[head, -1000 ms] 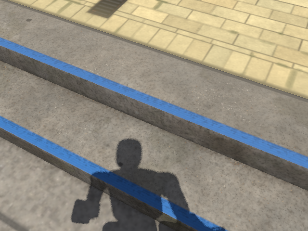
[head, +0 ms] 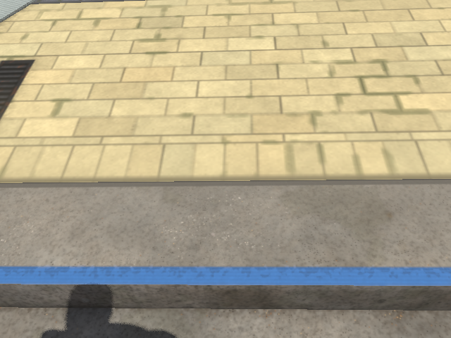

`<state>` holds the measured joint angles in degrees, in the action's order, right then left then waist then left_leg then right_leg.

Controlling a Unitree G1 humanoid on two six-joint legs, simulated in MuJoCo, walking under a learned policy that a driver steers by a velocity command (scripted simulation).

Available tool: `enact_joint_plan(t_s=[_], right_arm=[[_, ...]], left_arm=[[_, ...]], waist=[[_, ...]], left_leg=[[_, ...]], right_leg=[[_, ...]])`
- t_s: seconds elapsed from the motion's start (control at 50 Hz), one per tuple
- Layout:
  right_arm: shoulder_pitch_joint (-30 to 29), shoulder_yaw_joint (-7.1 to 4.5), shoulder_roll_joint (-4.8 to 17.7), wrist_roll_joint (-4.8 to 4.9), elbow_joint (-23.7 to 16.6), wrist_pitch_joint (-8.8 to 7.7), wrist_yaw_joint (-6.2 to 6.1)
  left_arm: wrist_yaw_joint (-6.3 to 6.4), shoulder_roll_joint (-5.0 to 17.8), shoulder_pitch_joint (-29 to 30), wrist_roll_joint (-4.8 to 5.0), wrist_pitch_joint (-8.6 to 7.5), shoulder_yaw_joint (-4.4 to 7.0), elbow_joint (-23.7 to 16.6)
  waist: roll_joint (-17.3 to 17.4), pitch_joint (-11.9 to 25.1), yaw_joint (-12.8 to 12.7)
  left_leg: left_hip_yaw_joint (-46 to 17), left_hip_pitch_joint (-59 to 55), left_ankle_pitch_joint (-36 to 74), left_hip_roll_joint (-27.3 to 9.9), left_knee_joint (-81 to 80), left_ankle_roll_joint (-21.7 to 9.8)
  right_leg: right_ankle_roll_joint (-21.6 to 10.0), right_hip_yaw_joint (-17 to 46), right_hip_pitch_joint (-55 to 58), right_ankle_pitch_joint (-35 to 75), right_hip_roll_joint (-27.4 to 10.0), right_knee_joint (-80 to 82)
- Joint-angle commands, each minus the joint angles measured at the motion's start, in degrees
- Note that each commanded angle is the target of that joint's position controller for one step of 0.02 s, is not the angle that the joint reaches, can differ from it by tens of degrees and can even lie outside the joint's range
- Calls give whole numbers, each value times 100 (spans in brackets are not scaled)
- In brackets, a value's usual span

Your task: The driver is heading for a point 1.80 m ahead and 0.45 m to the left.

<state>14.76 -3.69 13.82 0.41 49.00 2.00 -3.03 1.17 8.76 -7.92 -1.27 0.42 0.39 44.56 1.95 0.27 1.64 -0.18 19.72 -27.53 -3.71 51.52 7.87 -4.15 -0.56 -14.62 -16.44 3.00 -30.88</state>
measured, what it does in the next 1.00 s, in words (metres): steps on the spot: left foot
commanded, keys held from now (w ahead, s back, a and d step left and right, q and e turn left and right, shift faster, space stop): no key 1.00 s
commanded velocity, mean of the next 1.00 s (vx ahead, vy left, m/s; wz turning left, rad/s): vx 0.01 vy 0.00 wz -0.02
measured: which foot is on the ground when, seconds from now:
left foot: up 0.00-0.06, down 0.08-1.00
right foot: down 0.00-1.00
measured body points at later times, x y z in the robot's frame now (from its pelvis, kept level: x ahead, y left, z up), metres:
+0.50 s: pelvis -0.01 +0.01 +0.01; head -0.01 +0.01 +0.46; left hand +0.04 +0.25 -0.14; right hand -0.01 -0.23 -0.15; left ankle -0.04 +0.16 -0.73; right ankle +0.00 -0.08 -0.73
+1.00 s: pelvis -0.01 +0.01 +0.01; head +0.00 +0.00 +0.46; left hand +0.03 +0.25 -0.14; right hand -0.04 -0.23 -0.15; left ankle -0.04 +0.16 -0.73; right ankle +0.00 -0.08 -0.73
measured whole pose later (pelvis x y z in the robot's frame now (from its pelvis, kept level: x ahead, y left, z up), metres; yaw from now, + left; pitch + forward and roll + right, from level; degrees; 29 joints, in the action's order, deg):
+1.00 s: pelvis -0.01 +0.01 +0.01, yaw +0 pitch +0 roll +0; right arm 19.2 -1.2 10.5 -0.1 63.2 -0.2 -3.0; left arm 1.9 10.2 -13.5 0.1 1.0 1.5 59.8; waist 0.6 -1.6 0.7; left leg -0.5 8.0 -15.3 -3.1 23.8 3.1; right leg -3.2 -0.5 -12.1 -12.3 3.1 -24.8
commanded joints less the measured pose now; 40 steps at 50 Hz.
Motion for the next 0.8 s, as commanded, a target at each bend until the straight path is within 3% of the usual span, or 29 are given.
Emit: enact_joint_plan(t_s=[0.02, 0.04, 0.06, 0.08, 0.1, 0.12, 0.14, 0.16, 0.22, 0.48, 0.8], right_arm=[[-317, 26, 196, 41, -281, -123, 25], [-41, 51, 169, 74, -94, -96, 8], [302, 71, 161, 53, 122, -84, 21], [285, 62, 284, -19, 217, -67, 40], [291, 34, 516, -110, 228, -48, 49], [351, -50, 789, -96, 385, -54, 68], [307, -6, 484, -74, 432, -85, 105], [220, 22, 385, -99, 488, -128, 108], [140, 35, 325, -105, 635, -252, 84], [494, 114, 248, -70, 1126, -272, 35], [797, 162, 176, -55, 1336, -248, 1]], left_arm=[[90, 807, -120, 17, -52, 220, -147], [102, 757, -101, 56, -29, 211, -83], [80, 694, -77, 116, -21, 199, -20], [29, 685, -173, 162, -57, 214, 67], [-42, 696, -254, 126, -120, 230, 164], [-94, 713, -428, 81, -137, 277, 221], [-98, 728, -120, 45, -129, 265, 295], [-79, 678, 51, 81, -114, 275, 304], [5, 621, -26, 87, -37, 291, 484], [79, 666, -488, 117, 23, 290, 1105], [97, 675, -695, 137, 29, 226, 1345]], waist=[[-770, 432, -205], [-917, 487, -119], [-821, 415, 19], [-642, 236, 5], [-362, 169, -52], [174, 3, -249], [19, -158, -12], [-8, -277, -22], [9, -209, -69], [-190, -307, -77], [-172, -334, -95]], left_leg=[[-33, 55, -60, -23, -1347, 21], [-13, -281, 295, -24, -1891, -20], [-1, -816, 1363, -12, -2668, -100], [-101, -1086, 2046, -19, -3004, -200], [-245, -1388, 2682, -191, -2904, -280], [-132, -1186, 2184, -161, -2619, -467], [-146, -944, 1693, -123, -2777, -596], [-157, -833, 1590, -123, -2878, -601], [-140, -794, 1674, -95, -2983, -541], [-64, -685, 1520, -2, -3119, -588], [-48, -671, 1578, 22, -3177, -569]], right_leg=[[-688, 1381, 1085, 3948, -1464, 529], [-683, 1398, 1060, 3644, -1412, 564], [-590, 1342, 785, 3288, -1317, 646], [-419, 1310, 592, 2635, -1164, 760], [-241, 1208, 323, 1762, -985, 809], [-79, 944, 216, 1105, -738, 1070], [45, 764, 313, 715, -590, 983], [96, 680, 312, 653, -534, 932], [102, 569, 458, 954, -477, 865], [132, 490, 514, 957, -448, 958], [99, 509, 525, 1153, -475, 1049]])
